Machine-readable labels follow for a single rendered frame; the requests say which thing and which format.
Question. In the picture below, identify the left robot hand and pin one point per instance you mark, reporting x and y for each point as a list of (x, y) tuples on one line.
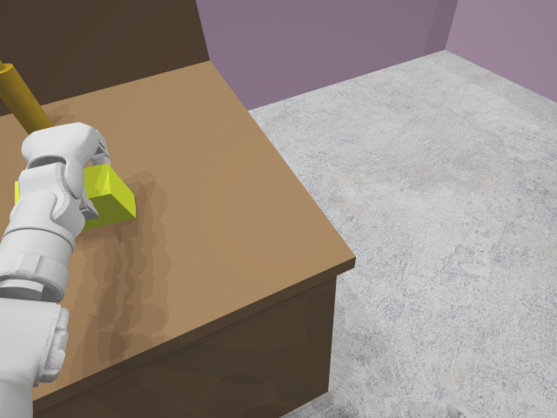
[(78, 140)]

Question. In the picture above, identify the table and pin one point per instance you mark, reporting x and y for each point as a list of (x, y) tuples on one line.
[(217, 300)]

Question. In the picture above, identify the sponge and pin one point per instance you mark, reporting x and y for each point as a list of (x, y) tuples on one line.
[(111, 197)]

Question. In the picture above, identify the left robot upper arm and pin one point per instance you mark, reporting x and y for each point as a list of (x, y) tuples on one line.
[(33, 339)]

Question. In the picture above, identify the robot left forearm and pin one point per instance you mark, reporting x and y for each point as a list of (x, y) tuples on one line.
[(37, 244)]

